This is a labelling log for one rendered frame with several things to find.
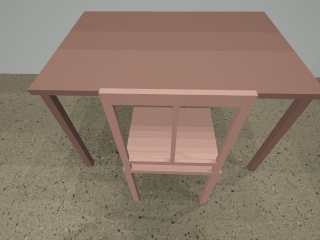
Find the chair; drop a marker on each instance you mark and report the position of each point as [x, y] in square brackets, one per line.
[173, 140]

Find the table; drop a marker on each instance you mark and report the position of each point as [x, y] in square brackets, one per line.
[176, 50]

